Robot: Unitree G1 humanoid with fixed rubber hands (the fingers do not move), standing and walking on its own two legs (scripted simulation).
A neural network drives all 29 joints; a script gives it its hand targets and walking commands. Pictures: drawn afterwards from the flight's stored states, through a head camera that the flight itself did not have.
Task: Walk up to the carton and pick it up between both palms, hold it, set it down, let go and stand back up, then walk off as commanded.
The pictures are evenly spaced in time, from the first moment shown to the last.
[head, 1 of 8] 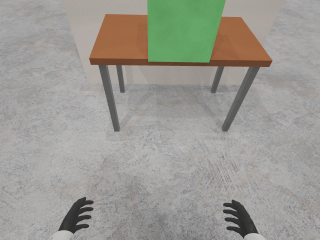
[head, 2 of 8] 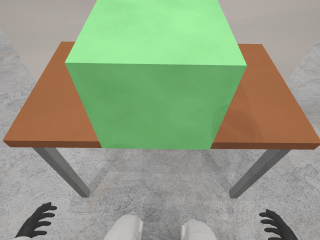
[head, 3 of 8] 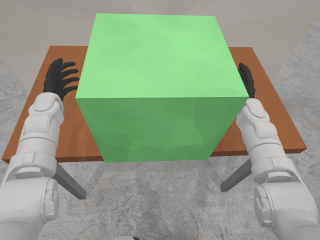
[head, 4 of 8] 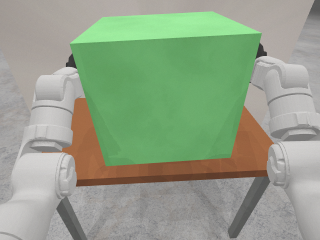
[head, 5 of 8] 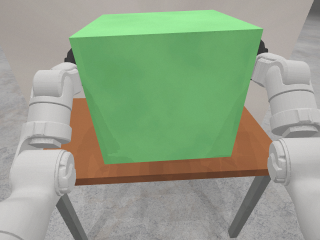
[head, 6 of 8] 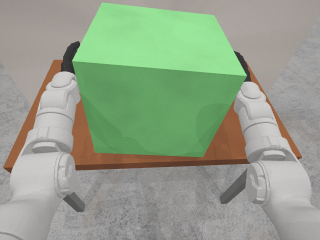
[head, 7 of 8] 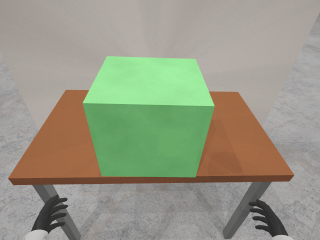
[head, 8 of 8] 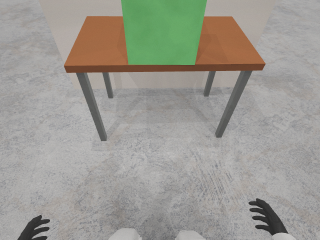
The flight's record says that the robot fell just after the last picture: no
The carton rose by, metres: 0.21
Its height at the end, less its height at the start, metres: +0.00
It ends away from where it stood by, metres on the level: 0.02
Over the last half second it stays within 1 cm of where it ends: yes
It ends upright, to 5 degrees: yes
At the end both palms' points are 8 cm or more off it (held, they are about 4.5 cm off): yes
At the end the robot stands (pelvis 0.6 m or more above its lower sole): yes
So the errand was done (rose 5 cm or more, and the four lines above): yes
